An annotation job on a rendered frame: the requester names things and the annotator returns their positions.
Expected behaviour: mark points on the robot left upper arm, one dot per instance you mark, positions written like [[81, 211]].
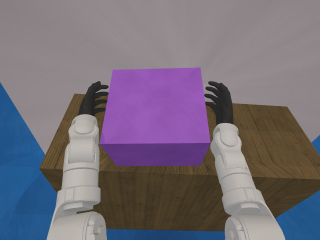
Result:
[[82, 226]]

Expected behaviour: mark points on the robot right forearm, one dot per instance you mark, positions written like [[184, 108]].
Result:
[[240, 195]]

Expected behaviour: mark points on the robot left hand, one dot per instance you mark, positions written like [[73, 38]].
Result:
[[88, 103]]

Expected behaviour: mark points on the robot right upper arm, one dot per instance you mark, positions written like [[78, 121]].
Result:
[[252, 227]]

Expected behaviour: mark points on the robot right hand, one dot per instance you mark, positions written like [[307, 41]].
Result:
[[223, 108]]

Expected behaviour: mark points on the carton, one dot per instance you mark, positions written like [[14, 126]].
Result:
[[156, 117]]

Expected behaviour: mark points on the robot left forearm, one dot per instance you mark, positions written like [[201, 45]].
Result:
[[79, 190]]

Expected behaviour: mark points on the pedestal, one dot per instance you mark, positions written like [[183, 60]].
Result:
[[284, 165]]

